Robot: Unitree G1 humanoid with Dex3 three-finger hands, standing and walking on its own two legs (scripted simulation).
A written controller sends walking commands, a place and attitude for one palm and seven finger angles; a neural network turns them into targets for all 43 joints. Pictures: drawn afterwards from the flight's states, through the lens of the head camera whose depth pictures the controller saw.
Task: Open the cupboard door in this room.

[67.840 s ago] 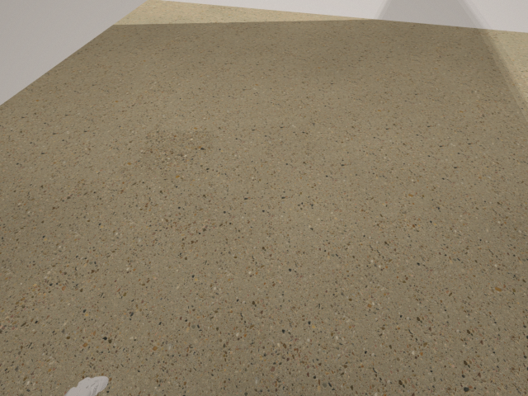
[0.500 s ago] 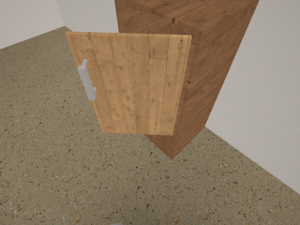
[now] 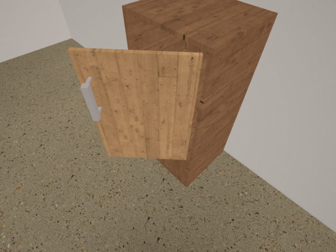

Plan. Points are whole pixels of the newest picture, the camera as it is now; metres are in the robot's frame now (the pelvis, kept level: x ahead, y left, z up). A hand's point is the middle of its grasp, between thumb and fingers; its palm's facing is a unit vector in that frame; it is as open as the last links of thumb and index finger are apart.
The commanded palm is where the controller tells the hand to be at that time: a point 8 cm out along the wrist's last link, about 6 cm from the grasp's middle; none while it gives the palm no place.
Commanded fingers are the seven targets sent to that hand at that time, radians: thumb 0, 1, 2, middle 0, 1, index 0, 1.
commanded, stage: look again from close up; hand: left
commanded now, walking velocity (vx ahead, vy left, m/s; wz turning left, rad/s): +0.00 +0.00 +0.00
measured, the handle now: (93, 99) +0.59 +0.30 -0.01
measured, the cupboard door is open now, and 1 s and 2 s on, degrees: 43 43 43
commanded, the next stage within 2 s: shuffle to correct the standing spot in 0.60 s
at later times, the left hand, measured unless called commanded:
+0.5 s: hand out of the picture +0.02 +0.19 -0.17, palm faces +0.00 -0.98 -0.22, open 7.4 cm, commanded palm none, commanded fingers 0.00 0.90 0.90 -0.20 -0.30 -0.20 -0.30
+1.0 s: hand out of the picture +0.01 +0.20 -0.19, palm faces +0.04 -0.98 -0.20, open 7.4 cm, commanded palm none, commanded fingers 0.00 0.90 0.90 -0.20 -0.30 -0.20 -0.30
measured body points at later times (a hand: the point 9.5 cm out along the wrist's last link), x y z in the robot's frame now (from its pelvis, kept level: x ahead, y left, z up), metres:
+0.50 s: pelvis +0.00 +0.02 -0.01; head +0.01 +0.00 +0.44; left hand +0.02 +0.24 -0.16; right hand +0.01 -0.21 -0.17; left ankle -0.01 +0.13 -0.74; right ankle -0.02 -0.09 -0.74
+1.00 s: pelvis +0.02 +0.02 -0.01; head +0.03 +0.03 +0.44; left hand +0.01 +0.25 -0.17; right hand +0.02 -0.21 -0.17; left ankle -0.01 +0.13 -0.74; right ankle -0.02 -0.09 -0.74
